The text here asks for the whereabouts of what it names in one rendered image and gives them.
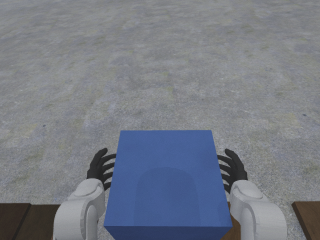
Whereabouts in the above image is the robot left hand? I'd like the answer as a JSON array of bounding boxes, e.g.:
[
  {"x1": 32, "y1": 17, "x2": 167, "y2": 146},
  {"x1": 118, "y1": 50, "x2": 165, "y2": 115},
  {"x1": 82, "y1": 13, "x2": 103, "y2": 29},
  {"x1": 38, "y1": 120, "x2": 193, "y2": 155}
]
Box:
[{"x1": 86, "y1": 148, "x2": 116, "y2": 191}]

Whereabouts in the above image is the robot right hand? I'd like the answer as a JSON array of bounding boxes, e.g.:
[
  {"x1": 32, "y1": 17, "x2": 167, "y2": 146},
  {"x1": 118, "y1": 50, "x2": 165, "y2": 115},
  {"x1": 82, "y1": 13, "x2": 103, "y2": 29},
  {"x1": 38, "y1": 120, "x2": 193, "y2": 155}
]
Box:
[{"x1": 217, "y1": 148, "x2": 248, "y2": 195}]

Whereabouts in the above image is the robot left forearm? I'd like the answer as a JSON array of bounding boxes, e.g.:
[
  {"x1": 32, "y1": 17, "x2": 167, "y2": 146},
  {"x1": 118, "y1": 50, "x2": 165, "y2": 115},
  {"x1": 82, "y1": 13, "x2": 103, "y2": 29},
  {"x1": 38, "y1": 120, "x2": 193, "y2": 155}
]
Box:
[{"x1": 53, "y1": 178, "x2": 106, "y2": 240}]

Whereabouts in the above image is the robot right forearm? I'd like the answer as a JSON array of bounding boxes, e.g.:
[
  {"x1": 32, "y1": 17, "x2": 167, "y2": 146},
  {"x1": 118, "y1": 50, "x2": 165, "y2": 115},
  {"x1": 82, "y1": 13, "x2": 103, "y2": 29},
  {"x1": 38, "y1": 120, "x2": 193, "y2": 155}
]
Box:
[{"x1": 229, "y1": 180, "x2": 288, "y2": 240}]

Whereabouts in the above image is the carton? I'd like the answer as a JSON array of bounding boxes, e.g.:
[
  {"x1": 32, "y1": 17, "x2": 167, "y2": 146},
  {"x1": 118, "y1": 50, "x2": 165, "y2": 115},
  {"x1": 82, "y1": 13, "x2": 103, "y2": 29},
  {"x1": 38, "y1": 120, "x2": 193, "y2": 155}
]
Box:
[{"x1": 103, "y1": 130, "x2": 233, "y2": 240}]

